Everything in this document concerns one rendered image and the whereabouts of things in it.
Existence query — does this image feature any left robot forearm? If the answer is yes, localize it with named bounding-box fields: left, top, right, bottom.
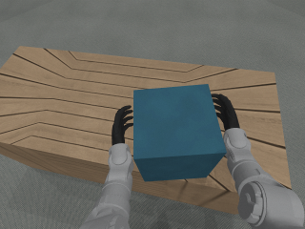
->
left=84, top=143, right=134, bottom=223

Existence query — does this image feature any carton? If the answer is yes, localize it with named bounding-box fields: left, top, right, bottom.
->
left=133, top=84, right=227, bottom=182

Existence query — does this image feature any left robot upper arm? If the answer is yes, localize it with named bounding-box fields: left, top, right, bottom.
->
left=79, top=213, right=130, bottom=229

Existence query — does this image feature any right robot hand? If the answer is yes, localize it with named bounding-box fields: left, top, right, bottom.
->
left=211, top=94, right=240, bottom=131

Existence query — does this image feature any pedestal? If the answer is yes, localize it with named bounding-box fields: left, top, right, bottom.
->
left=0, top=46, right=292, bottom=215

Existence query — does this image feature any right robot upper arm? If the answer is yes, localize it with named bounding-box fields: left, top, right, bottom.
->
left=237, top=181, right=305, bottom=229

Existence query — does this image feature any left robot hand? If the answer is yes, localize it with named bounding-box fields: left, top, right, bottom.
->
left=112, top=105, right=133, bottom=146

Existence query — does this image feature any right robot forearm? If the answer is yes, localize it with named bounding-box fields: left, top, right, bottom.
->
left=223, top=128, right=305, bottom=224

